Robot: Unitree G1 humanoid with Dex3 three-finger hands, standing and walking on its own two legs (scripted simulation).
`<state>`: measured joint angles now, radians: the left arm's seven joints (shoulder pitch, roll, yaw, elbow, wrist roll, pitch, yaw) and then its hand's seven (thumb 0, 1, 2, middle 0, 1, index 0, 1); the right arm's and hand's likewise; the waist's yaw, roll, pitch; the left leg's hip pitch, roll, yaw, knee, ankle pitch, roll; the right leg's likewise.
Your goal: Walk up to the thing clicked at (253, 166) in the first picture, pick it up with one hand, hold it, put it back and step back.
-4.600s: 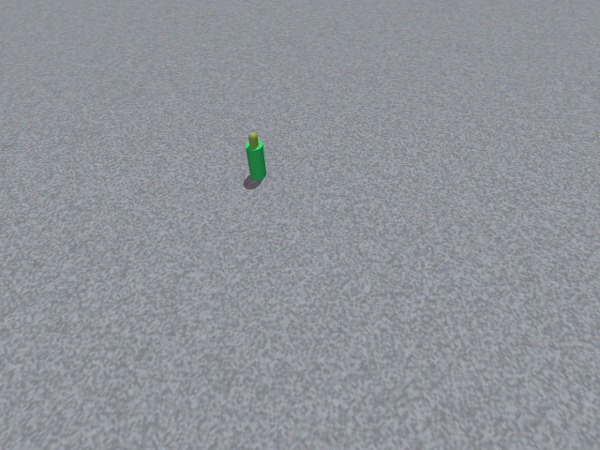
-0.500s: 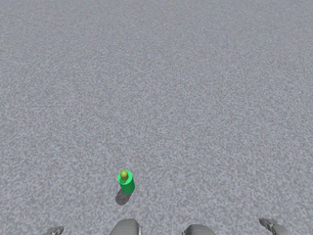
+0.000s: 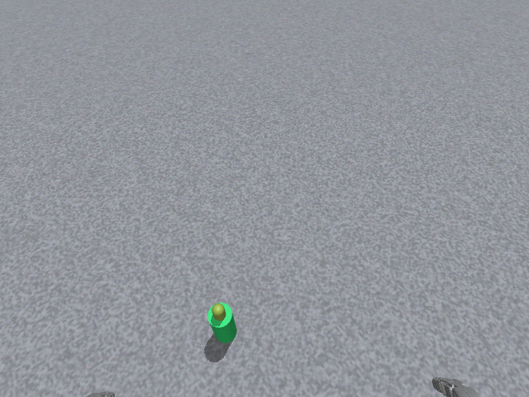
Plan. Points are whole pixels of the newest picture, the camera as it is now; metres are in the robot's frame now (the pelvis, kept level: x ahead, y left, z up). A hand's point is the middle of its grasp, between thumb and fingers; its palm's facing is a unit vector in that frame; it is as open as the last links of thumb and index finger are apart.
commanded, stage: walk up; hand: left
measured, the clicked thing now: (222, 320) +0.42 +0.18 -0.65
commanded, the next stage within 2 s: stand in 0.56 s
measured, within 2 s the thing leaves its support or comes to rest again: neither
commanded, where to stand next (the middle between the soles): +0.07 -0.01 m, yaw -1 degrees
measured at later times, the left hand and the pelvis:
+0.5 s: hand out of the picture +0.09 +0.25 -0.15, palm faces -0.02 -0.94 -0.34, open 7.4 cm; pelvis +0.01 +0.00 +0.00, yaw +0 degrees
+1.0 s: hand out of the picture +0.10 +0.24 -0.15, palm faces -0.03 -0.94 -0.33, open 7.4 cm; pelvis +0.03 -0.01 +0.00, yaw +0 degrees
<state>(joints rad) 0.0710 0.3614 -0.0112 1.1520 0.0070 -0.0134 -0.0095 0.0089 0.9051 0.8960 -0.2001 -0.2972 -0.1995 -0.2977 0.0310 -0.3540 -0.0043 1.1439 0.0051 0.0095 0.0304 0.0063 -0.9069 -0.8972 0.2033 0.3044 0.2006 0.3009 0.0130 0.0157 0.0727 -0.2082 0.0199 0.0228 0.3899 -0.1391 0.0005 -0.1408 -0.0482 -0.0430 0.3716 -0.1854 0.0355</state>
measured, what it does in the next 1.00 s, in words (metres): stands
